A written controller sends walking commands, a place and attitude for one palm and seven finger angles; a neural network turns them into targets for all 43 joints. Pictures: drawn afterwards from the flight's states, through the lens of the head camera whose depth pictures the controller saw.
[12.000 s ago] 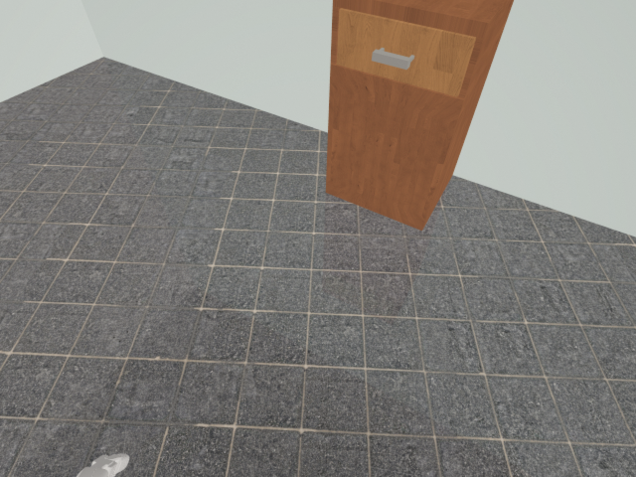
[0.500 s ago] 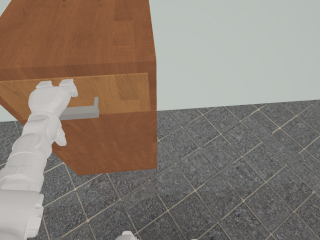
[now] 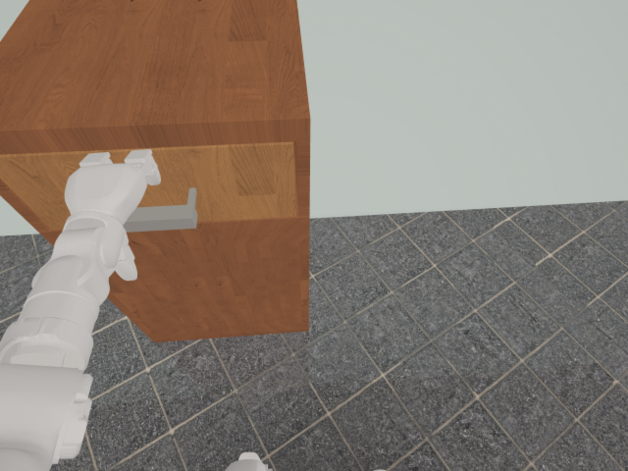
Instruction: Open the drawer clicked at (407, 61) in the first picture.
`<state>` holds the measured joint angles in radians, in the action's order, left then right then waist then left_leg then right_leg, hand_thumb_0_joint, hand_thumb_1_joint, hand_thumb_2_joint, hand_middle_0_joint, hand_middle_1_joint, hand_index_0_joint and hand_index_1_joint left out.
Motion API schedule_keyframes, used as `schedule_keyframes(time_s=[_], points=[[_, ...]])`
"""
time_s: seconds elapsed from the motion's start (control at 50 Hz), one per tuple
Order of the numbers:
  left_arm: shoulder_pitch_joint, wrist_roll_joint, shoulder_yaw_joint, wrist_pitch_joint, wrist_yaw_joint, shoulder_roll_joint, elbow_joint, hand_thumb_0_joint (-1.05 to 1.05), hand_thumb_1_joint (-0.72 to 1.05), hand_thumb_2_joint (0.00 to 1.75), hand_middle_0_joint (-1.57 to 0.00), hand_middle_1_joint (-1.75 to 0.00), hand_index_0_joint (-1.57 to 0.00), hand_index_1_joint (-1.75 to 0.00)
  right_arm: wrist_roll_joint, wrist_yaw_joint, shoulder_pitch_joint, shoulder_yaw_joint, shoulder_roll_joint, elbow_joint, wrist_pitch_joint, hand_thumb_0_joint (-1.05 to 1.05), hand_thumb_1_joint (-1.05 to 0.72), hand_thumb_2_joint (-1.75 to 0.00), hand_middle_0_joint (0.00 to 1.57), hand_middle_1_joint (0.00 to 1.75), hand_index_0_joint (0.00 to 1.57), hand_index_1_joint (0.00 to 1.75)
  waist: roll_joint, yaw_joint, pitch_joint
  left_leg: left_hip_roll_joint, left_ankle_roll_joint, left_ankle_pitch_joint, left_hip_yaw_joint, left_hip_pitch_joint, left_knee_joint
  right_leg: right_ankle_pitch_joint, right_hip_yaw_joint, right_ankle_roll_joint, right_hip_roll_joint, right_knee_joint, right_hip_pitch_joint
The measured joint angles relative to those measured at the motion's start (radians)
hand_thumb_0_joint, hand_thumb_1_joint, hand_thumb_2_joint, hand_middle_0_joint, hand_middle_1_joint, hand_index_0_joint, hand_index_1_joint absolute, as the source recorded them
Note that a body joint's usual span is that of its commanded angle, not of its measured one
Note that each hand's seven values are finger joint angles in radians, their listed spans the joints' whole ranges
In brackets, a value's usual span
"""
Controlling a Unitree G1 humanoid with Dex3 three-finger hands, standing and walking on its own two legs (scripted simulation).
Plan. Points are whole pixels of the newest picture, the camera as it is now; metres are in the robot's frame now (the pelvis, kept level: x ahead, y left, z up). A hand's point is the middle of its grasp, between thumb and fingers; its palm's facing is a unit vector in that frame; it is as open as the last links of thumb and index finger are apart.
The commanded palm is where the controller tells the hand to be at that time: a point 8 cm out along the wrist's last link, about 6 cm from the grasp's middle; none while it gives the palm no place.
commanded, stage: lower the fingers behind the handle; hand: left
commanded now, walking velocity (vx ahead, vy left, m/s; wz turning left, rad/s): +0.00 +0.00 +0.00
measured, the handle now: (157, 207) +0.51 +0.24 -0.02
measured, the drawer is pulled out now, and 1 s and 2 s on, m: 0.00 0.00 0.00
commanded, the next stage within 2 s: lift the fingers back up to retry in 1.54 s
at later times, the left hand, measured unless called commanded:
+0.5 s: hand (131, 232) +0.44 +0.26 +0.00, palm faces -0.07 -0.03 -1.00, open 13.8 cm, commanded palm +0.43 +0.26 +0.06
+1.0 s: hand (135, 235) +0.45 +0.26 -0.01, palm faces -0.05 -0.01 -1.00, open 13.8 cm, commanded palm +0.43 +0.25 +0.03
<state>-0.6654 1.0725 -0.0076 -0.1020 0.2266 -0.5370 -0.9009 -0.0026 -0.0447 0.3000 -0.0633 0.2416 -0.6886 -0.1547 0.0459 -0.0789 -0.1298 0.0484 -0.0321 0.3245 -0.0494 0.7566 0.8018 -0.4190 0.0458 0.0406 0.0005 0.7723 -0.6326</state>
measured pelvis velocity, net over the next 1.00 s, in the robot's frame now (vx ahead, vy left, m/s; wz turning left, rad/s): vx -0.02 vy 0.01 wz -0.02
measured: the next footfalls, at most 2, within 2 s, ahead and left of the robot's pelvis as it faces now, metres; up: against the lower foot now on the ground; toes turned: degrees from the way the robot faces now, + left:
none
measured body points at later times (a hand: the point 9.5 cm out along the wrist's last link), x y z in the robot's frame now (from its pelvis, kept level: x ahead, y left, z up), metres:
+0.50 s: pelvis +0.00 +0.00 -0.01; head +0.09 +0.01 +0.43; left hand +0.44 +0.26 +0.06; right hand +0.03 -0.28 -0.14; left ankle +0.03 +0.14 -0.70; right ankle -0.03 -0.15 -0.70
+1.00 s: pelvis -0.02 +0.01 -0.03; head +0.08 +0.01 +0.41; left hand +0.44 +0.26 +0.05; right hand +0.01 -0.27 -0.15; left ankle +0.03 +0.14 -0.70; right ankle -0.03 -0.15 -0.70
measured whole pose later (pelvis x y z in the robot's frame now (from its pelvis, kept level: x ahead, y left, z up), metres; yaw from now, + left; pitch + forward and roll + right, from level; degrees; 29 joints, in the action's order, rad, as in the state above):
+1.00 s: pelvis -0.02 +0.01 -0.03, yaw -1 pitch +21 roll -3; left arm -0.71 1.10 -0.01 -0.09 0.32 -0.54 -0.99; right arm -0.01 -0.04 0.32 -0.05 0.24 -0.70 -0.14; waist 0.04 -0.09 -0.17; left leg 0.05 -0.03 0.37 -0.05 0.96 0.96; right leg -0.46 0.05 0.05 0.01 0.93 -0.83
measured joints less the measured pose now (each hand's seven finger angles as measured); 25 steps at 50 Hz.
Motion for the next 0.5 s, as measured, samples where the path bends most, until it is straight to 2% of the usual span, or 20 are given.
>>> schedule_keyframes(time_s=[0.16, 0.28, 0.5], points=[[0.028, -0.003, -0.015, -0.03, 0.0, -0.009, -0.006, 0.0, -0.49, 0.3, -0.31, -1.2, -0.32, -1.2, -0.002, -0.001, 0.025, -0.008, 0.002, -0.014, -0.001, 0.0, -0.91, -0.9, 0.21, 0.3, 0.2, 0.3, 0.003, 0.004, -0.005, 0.004, -0.001, 0.006, 0.002, 0.014, 0.01, -0.005, 0.003, -0.001, 0.004, 0.012, -0.017], [0.037, 0.012, -0.032, -0.057, 0.028, -0.014, -0.007, 0.0, -0.49, 0.3, -0.32, -1.2, -0.32, -1.2, -0.008, -0.002, 0.024, -0.014, 0.005, -0.022, 0.005, 0.0, -0.91, -0.9, 0.21, 0.3, 0.2, 0.3, -0.001, -0.001, -0.01, 0.006, -0.003, 0.015, -0.002, 0.054, 0.041, -0.015, 0.0, -0.002, 0.007, 0.042, -0.055], [0.01, 0.02, -0.027, -0.023, 0.059, -0.007, -0.033, 0.0, -0.49, 0.3, -0.32, -1.2, -0.32, -1.2, -0.014, 0.006, 0.007, -0.014, 0.003, -0.025, 0.014, 0.0, -0.91, -0.9, 0.21, 0.3, 0.2, 0.3, -0.003, -0.007, -0.018, 0.007, 0.0, 0.03, -0.005, 0.117, 0.091, -0.027, 0.0, 0.002, 0.011, 0.086, -0.114]])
